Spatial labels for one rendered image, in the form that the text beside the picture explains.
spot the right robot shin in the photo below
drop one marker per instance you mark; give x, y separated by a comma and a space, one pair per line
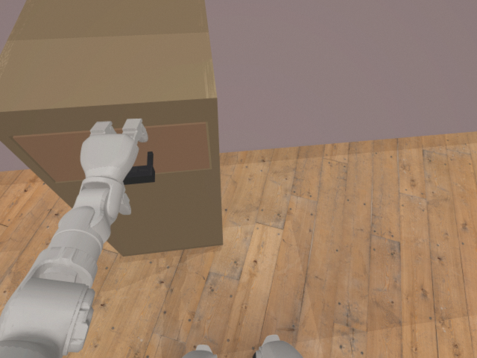
271, 338

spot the handle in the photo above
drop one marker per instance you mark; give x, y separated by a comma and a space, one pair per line
141, 174

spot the robot left forearm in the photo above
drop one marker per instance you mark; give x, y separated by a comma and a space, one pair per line
74, 249

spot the left robot upper arm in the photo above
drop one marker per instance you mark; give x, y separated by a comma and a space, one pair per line
49, 319

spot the robot left hand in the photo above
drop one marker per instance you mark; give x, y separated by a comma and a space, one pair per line
109, 154

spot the right robot thigh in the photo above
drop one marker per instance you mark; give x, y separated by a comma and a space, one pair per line
277, 349

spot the drawer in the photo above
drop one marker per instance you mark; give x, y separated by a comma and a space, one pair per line
177, 147

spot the cabinet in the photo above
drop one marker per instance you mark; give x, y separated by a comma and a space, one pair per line
68, 64

